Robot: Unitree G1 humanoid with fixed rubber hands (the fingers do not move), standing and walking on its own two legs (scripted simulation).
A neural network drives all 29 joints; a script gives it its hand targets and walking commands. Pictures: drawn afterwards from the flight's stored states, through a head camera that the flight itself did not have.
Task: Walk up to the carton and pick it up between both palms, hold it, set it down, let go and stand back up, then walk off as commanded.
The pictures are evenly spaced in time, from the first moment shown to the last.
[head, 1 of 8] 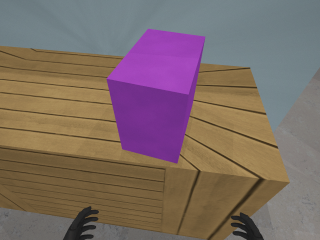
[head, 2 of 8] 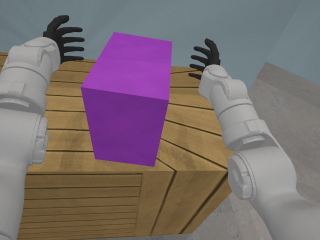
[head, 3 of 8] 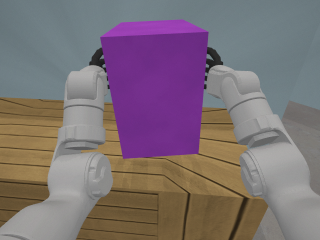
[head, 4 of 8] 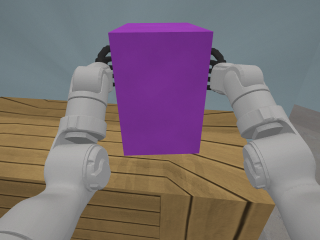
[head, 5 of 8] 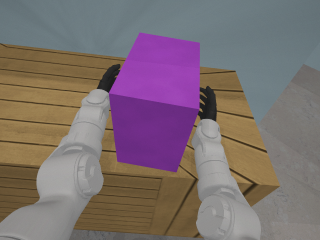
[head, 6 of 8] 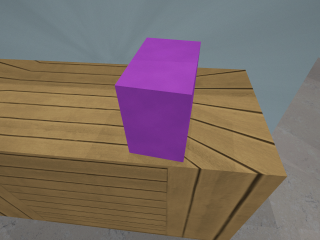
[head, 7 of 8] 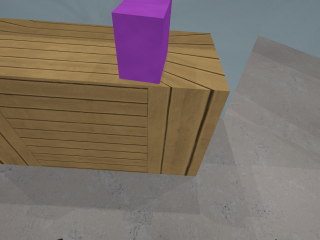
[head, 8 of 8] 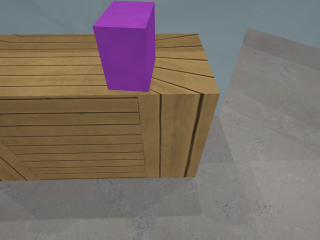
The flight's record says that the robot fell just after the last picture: no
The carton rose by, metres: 0.24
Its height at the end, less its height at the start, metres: +0.00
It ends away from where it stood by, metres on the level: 0.01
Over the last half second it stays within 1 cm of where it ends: yes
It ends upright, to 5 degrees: yes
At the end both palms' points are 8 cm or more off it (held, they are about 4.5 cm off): yes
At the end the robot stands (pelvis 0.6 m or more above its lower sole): yes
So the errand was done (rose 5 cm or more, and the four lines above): yes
